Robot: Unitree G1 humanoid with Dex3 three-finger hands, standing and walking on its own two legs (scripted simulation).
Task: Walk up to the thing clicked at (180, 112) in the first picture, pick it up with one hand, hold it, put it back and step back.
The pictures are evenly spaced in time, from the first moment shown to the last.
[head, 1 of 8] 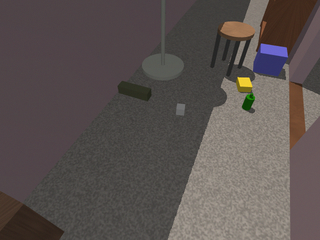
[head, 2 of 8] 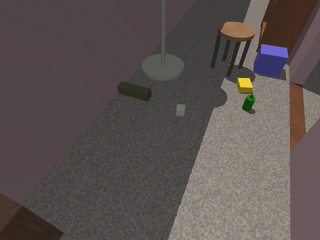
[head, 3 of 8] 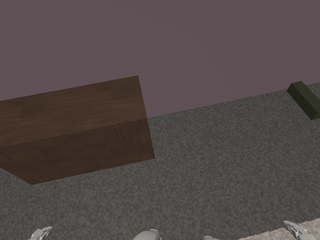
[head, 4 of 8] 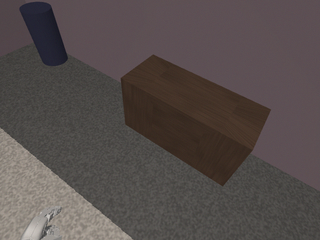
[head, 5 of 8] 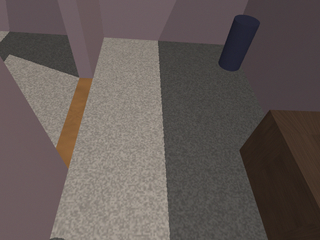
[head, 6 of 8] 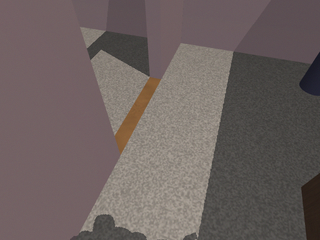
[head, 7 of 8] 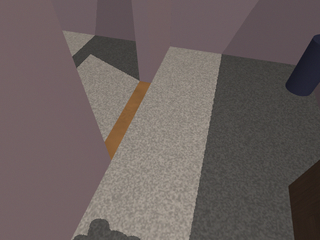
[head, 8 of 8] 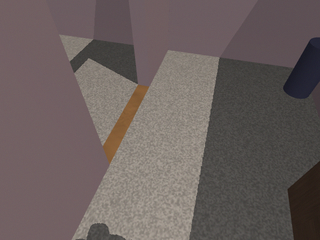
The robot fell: no
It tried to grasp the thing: no
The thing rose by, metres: 0.00
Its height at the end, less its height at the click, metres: +0.00
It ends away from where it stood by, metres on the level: 0.00
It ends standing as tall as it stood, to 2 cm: yes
